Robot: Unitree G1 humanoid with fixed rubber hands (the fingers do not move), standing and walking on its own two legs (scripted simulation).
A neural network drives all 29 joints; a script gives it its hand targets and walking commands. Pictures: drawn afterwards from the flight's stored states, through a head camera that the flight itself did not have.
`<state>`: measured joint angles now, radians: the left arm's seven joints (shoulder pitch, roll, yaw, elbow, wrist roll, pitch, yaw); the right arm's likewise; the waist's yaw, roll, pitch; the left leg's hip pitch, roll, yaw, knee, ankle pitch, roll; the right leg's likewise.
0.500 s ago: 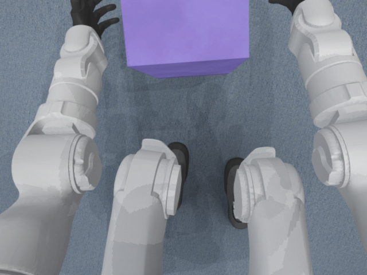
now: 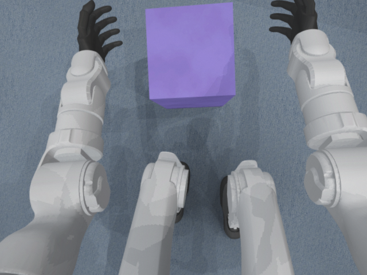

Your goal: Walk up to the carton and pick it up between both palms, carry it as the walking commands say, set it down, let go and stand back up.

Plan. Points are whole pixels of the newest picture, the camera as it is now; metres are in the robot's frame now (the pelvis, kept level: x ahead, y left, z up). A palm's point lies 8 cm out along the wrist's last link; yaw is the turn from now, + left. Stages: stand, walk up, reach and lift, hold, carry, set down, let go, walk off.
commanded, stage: set down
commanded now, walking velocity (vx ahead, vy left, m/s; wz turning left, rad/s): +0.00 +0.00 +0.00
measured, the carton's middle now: (192, 68) +0.54 +0.07 -0.32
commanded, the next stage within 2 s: let go in 0.82 s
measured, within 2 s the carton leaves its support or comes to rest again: neither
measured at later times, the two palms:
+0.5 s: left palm (24, 13) +0.49 +0.25 +0.04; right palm out of the picture +0.55 -0.14 +0.04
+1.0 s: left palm out of the picture +0.48 +0.24 +0.11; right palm out of the picture +0.53 -0.14 +0.11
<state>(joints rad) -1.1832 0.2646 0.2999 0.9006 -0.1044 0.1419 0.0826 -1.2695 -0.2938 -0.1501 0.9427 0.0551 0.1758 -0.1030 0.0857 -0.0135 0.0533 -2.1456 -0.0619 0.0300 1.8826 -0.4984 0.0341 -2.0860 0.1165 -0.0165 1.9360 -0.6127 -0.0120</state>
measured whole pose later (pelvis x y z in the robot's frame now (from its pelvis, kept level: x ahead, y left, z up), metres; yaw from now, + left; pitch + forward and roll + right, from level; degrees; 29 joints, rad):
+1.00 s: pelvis +0.05 +0.01 +0.24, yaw +0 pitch +42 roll -2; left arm -0.88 0.15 0.38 0.77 0.13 0.07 -0.02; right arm -0.96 -0.17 -0.32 0.85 -0.14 0.09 -0.04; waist 0.06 -0.01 -0.02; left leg -1.38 -0.07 -0.04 0.89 -0.24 0.04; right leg -1.33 0.09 0.05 0.91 -0.31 0.00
